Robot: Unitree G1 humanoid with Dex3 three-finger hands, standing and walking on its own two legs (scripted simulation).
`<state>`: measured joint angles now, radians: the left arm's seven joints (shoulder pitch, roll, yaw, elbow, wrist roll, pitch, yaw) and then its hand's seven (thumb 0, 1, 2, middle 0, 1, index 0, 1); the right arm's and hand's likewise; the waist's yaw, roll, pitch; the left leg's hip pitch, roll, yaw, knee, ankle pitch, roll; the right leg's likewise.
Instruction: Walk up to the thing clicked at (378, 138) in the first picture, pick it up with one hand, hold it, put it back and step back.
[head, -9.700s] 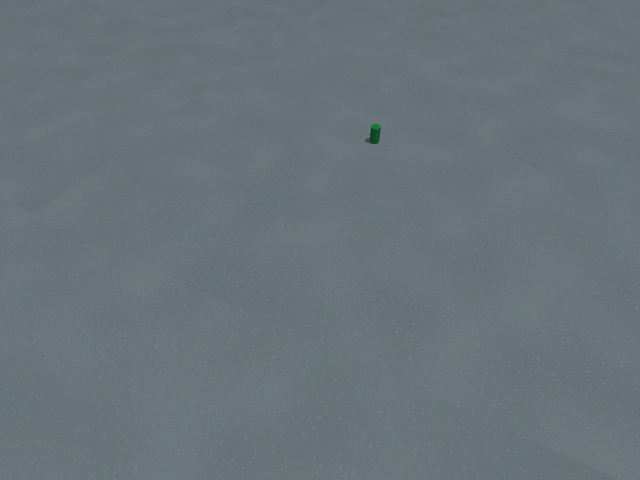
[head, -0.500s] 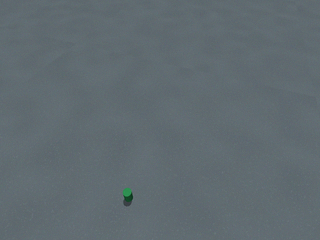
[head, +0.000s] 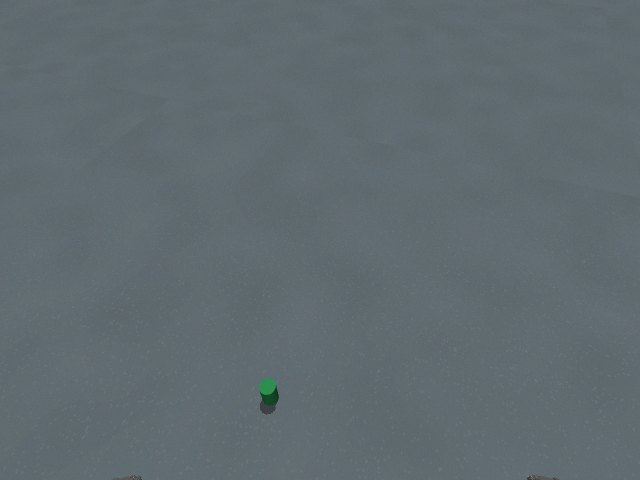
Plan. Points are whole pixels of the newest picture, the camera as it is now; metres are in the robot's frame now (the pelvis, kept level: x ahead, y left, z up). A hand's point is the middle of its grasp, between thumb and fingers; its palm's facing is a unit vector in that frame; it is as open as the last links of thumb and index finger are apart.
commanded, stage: stand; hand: left
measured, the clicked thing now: (269, 392) +0.51 +0.19 -0.73
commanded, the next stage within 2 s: none
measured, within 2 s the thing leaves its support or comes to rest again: neither
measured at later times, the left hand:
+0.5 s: hand out of the picture +0.04 +0.26 -0.16, palm faces -0.03 -0.94 -0.33, open 7.4 cm
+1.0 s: hand out of the picture +0.09 +0.25 -0.15, palm faces -0.02 -0.94 -0.33, open 7.4 cm
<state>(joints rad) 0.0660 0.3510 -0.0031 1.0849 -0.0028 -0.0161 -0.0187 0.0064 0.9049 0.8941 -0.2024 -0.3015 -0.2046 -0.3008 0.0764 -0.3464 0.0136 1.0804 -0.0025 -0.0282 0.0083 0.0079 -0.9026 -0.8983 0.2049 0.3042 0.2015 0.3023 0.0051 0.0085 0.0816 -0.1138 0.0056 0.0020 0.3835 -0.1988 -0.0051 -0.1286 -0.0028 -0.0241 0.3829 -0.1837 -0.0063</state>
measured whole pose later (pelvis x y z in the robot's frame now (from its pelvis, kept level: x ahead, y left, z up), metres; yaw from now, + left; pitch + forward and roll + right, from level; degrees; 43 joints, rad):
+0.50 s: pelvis -0.01 +0.00 +0.00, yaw +0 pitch -2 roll +0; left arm 0.13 0.36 0.00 1.16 0.01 -0.02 -0.02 0.01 0.91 0.89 -0.20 -0.30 -0.20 -0.30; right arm 0.13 -0.35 0.00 1.17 -0.01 -0.02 0.02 0.01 -0.90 -0.90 0.20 0.30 0.20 0.30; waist 0.01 0.00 0.06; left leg -0.13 0.00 0.01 0.32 -0.15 0.00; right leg -0.15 -0.01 -0.02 0.33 -0.14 0.00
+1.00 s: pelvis +0.01 +0.00 +0.00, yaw +0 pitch -2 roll +0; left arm 0.09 0.35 -0.01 1.13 0.01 -0.02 -0.01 0.00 0.91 0.89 -0.20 -0.30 -0.20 -0.30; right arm 0.09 -0.35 0.01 1.15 -0.01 -0.02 0.01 0.01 -0.90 -0.90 0.20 0.30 0.20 0.30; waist 0.00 0.00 0.05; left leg -0.10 0.00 0.00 0.30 -0.17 -0.01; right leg -0.11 0.00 -0.03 0.31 -0.16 0.00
